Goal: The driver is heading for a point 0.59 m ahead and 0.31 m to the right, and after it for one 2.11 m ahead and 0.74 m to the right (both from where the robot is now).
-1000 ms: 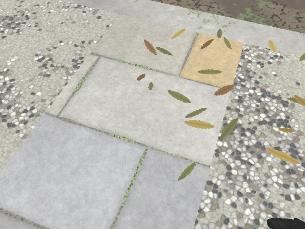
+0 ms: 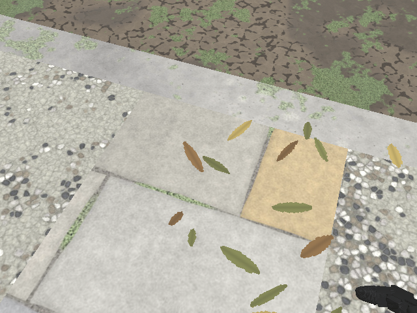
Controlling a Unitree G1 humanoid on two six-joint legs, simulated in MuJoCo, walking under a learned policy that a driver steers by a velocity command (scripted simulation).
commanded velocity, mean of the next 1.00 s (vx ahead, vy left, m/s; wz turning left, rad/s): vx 0.10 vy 0.00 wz -0.52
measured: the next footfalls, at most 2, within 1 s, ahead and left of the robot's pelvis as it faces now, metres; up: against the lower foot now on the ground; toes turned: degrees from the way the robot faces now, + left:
right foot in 0.44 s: +0.14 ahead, -0.14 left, +0.00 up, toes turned -18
left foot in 0.90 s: +0.23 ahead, +0.07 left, +0.00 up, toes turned -35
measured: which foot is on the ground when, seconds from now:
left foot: down 0.00-0.44, up 0.46-0.88, down 0.90-1.00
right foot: up 0.00-0.42, down 0.44-0.90, up 0.92-1.00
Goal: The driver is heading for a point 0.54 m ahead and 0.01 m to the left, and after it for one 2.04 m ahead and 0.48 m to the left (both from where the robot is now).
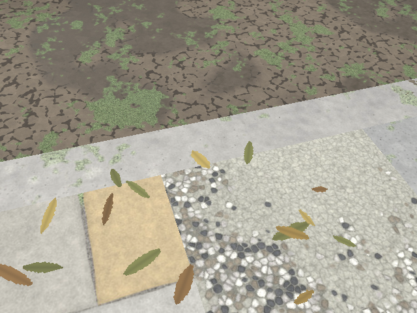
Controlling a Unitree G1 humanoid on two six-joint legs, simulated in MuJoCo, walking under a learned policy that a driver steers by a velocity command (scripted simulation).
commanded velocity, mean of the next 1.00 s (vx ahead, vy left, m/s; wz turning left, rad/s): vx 0.45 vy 0.00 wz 0.00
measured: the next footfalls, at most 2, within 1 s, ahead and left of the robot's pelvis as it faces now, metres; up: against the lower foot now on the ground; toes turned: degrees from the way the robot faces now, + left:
right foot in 0.36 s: +0.23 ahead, -0.21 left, +0.00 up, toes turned -13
left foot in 0.88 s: +0.58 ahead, -0.04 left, +0.00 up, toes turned +3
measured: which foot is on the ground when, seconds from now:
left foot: down 0.00-0.38, up 0.40-0.86, down 0.88-1.00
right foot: up 0.00-0.34, down 0.36-0.90, up 0.92-1.00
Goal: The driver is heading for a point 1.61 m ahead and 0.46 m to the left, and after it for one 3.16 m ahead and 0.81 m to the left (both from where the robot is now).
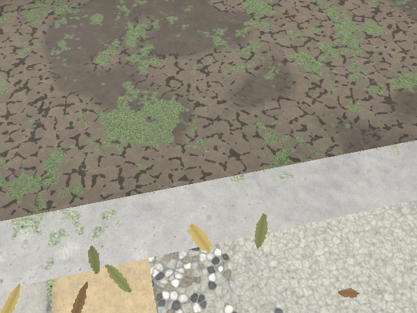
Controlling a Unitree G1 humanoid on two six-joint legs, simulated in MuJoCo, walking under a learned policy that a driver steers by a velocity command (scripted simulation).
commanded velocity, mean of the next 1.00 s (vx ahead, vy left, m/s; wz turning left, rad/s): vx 0.36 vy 0.00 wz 0.55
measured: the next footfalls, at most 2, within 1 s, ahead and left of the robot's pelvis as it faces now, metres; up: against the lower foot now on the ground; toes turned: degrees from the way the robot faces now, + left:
right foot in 0.34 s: +0.39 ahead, -0.14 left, +0.00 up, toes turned +16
left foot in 0.76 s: +0.45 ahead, +0.16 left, +0.00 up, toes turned +28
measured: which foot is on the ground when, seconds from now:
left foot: down 0.00-0.34, up 0.36-0.74, down 0.76-1.00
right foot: up 0.00-0.32, down 0.34-0.76, up 0.78-1.00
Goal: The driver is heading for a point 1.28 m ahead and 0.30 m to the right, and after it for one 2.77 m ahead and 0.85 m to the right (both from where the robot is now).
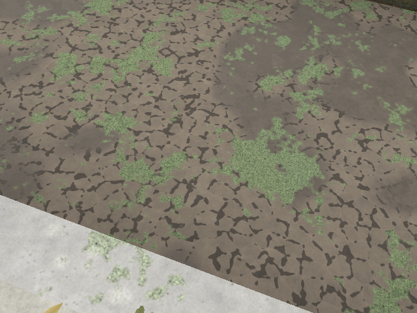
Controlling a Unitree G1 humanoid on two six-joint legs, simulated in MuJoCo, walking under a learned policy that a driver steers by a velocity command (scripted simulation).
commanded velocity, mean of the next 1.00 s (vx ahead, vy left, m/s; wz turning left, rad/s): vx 0.02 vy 0.00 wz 0.07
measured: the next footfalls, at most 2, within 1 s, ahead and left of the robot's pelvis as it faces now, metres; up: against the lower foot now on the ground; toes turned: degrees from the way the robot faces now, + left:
right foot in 0.16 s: +0.05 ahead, -0.16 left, +0.00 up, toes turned +3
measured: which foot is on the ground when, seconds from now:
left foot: down 0.00-1.00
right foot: up 0.00-0.14, down 0.16-1.00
